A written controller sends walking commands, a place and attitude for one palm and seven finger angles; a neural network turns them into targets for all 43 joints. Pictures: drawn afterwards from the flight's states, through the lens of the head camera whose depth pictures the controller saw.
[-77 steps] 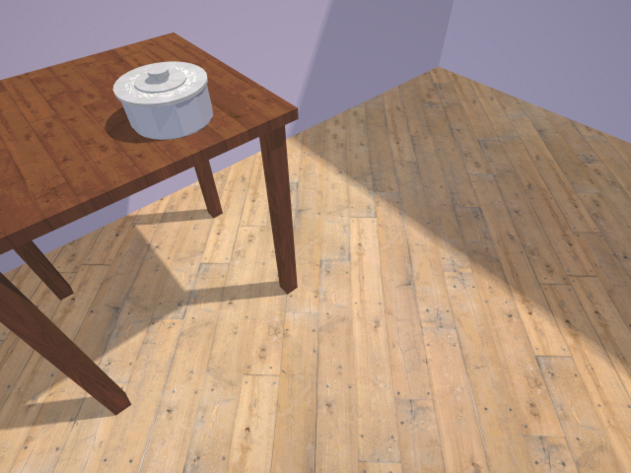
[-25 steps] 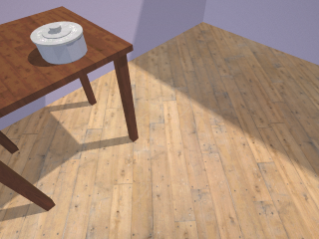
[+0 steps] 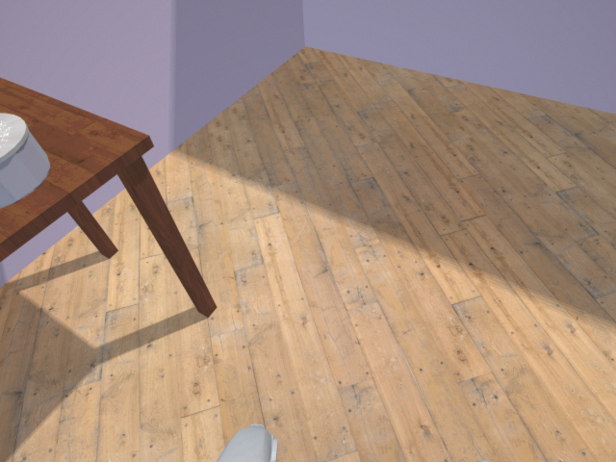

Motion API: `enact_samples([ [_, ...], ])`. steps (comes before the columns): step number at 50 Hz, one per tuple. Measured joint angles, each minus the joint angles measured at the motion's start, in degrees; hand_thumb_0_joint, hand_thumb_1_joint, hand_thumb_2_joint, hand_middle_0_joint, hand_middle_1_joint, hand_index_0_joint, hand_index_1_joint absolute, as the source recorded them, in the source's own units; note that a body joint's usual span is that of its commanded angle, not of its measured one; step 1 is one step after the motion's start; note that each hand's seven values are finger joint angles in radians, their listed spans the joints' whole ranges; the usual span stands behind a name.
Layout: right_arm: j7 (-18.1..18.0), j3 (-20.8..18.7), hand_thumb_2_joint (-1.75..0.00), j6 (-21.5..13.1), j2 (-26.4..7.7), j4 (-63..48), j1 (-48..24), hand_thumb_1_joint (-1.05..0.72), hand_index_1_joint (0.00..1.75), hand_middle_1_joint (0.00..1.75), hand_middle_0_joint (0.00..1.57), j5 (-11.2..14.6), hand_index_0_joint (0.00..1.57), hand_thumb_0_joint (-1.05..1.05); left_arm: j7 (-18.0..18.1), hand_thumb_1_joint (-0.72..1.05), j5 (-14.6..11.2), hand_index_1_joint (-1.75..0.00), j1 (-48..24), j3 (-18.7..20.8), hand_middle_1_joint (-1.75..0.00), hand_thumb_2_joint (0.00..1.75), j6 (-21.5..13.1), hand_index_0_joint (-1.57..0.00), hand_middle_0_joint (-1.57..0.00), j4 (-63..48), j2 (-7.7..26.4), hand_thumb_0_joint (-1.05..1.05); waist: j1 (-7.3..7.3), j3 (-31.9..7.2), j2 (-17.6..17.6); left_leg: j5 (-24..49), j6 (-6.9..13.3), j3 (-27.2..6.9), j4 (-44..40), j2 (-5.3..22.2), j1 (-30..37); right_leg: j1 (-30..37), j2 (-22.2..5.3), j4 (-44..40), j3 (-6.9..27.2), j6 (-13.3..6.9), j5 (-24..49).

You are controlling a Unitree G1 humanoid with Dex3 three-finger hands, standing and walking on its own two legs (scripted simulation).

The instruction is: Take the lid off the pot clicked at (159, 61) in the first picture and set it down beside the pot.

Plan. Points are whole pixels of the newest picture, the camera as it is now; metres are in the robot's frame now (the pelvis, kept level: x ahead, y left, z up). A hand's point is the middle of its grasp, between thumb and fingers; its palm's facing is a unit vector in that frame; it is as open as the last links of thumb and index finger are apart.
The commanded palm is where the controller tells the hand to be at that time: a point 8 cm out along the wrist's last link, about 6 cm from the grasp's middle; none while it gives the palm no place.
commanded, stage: walk to a spot facing it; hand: left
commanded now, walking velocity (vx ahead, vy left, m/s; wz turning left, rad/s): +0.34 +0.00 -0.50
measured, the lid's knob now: out of the picture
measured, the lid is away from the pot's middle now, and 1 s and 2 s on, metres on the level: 0.00 0.00 0.00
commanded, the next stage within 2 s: none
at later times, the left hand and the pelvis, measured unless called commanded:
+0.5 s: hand (195, 327) +0.35 +0.27 -0.17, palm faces -0.24 -0.95 -0.21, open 7.4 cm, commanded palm none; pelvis +0.22 +0.09 +0.00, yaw -19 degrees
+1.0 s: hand (276, 253) +0.54 +0.15 -0.18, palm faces -0.57 -0.79 -0.23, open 7.3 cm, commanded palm none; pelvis +0.36 +0.04 -0.02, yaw -36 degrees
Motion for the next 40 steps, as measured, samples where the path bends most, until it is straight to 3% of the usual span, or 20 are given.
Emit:
enact_samples([
  [5,0.43,0.46,-0.9,-0.22,1.53,-1.34,-2.39,-0.91,0.3,0.3,0.2,0.3,0.2,0.01,0.67,0.9,0.37,-0.3,1.59,-0.07,-0.3,0.9,-0.29,-0.2,-0.2,0.64,-0.26,0.0,1.17,0.04,-0.11,-0.94,0.35,1.0,-4.08,-0.92,-0.34,4.07,-0.09,-1.08,3.45,0.68,-2.83],
  [9,0.75,1.37,-0.9,-1.2,3.43,-3.31,-4.54,-0.91,0.3,0.3,0.2,0.76,0.2,0.01,1.22,0.9,0.61,-0.3,2.17,0.2,-0.3,0.9,-0.05,-0.2,-0.2,1.0,0.52,0.0,1.87,0.86,-1.33,-3.14,1.78,2.47,-13.81,-2.87,2.79,6.94,-0.8,-0.03,6.4,1.75,-6.66],
  [11,0.55,2.18,-0.9,-2.65,4.47,-4.61,-4.89,-0.91,0.3,0.3,0.2,0.93,0.2,0.01,1.18,0.9,0.38,-0.3,2.47,0.71,-0.3,0.9,0.11,-0.2,-0.21,1.37,1.3,0.0,1.4,1.16,-2.32,-1.25,3.0,3.2,-22.06,-4.29,7.38,6.46,-0.74,5.44,7.72,2.19,-10.36],
  [12,0.34,2.61,-0.9,-3.65,4.82,-5.16,-4.69,-0.91,0.3,0.3,0.2,0.79,0.2,0.01,1.03,0.9,0.02,-0.3,2.62,1.13,-0.3,0.9,0.26,-0.2,-0.21,1.65,1.64,0.0,0.87,1.09,-2.35,-0.77,4.32,3.28,-24.27,-4.16,9.56,4.32,0.22,12.25,7.38,2.32,-12.3],
  [14,-0.04,3.08,-0.9,-4.87,5.74,-5.27,-3.88,-0.91,0.3,0.3,0.2,0.6,0.21,0.01,0.57,0.9,-0.67,-0.3,0.42,2.04,-0.3,0.9,1.14,-0.2,-0.2,2.38,2.97,0.01,0.52,1.8,-4.05,-3.74,6.54,5.74,-20.93,-4.08,10.7,-3.92,0.12,33.44,3.66,2.86,-13.17],
  [16,-0.37,3.22,-0.9,-5.04,6.04,-4.63,-1.78,-0.91,0.3,0.3,0.2,0.47,0.21,0.01,0.16,0.9,-0.45,-0.3,-2.15,2.7,-0.3,0.9,1.78,-0.2,-0.2,1.86,4.24,0.01,0.26,2.03,-4.94,-5.79,7.49,8.05,-21.79,-3.72,14.14,-12.0,-1.48,48.88,-1.25,3.52,-10.16],
  [19,-1.16,2.79,-0.9,-5.41,5.76,-2.31,2.73,-0.91,0.3,0.3,0.2,0.38,0.21,0.01,-0.95,0.91,0.37,-0.3,-6.7,3.48,-0.29,0.9,2.59,-0.2,-0.2,-0.54,5.89,0.01,-0.35,1.78,-5.04,-5.31,7.53,10.13,-27.43,-3.61,19.91,-21.55,-5.13,56.27,-7.18,4.47,-3.83],
  [23,-1.91,2.13,-0.9,-5.58,4.62,1.4,8.62,-0.92,0.3,0.3,0.2,0.73,0.21,0.01,-1.65,0.91,0.87,-0.3,-11.78,3.91,-0.29,0.9,3.45,-0.2,-0.2,-4.23,6.9,0.01,-1.01,1.21,-4.68,-5.12,8.17,13.29,-34.18,-3.93,26.08,-30.66,-8.33,54.6,-9.44,5.85,2.43],
  [28,-2.48,2.06,-0.9,-5.11,3.45,4.34,14.18,-0.92,0.3,0.3,0.2,0.94,0.2,0.01,-1.98,0.91,0.92,-0.3,-17.08,3.7,-0.29,0.9,4.7,-0.19,-0.19,-6.0,6.72,0.0,-3.25,2.26,-3.56,-6.8,8.27,16.62,-38.05,-4.21,31.41,-35.34,-9.36,46.82,-10.97,7.03,7.64],
  [32,-2.67,2.36,-0.9,-4.32,3.65,5.47,17.05,-0.92,0.3,0.3,0.2,0.64,0.2,0.01,-2.18,0.91,0.76,-0.3,-20.65,2.93,-0.29,0.9,5.52,-0.19,-0.19,-6.21,5.74,0.0,-5.23,3.91,-2.97,-9.43,8.0,19.16,-38.4,-4.2,34.25,-33.54,-8.57,36.0,-14.05,6.91,8.39],
  [36,-2.51,2.53,-0.9,-3.31,4.47,6.11,18.71,-0.91,0.3,0.3,0.2,0.4,0.2,0.01,-2.17,0.91,0.68,-0.3,-23.55,1.91,-0.29,0.9,5.78,-0.19,-0.19,-6.63,4.17,0.0,-6.9,5.4,-2.55,-13.71,7.28,21.48,-35.41,-3.68,35.4,-29.18,-6.42,27.47,-16.94,5.36,4.91],
  [38,-2.31,2.51,-0.9,-2.79,4.87,6.38,19.22,-0.91,0.3,0.3,0.2,0.42,0.2,0.01,-2.14,0.91,0.71,-0.3,-24.29,1.37,-0.29,0.9,5.36,-0.2,-0.2,-7.06,3.31,0.0,-7.14,5.83,-2.24,-16.33,6.63,22.66,-31.21,-2.74,35.03,-25.86,-4.95,23.91,-17.91,4.19,2.83],
  [40,-1.91,2.52,-0.9,-2.13,5.47,6.32,20.06,-0.91,0.3,0.3,0.2,0.84,0.2,0.01,-2.15,0.91,0.86,-0.3,-24.06,0.69,-0.29,0.9,4.09,-0.2,-0.2,-7.59,2.91,0.0,-7.07,5.6,-2.68,-17.78,5.46,22.97,-19.83,-0.9,31.59,-20.44,-4.18,17.9,-18.02,1.82,4.54],
])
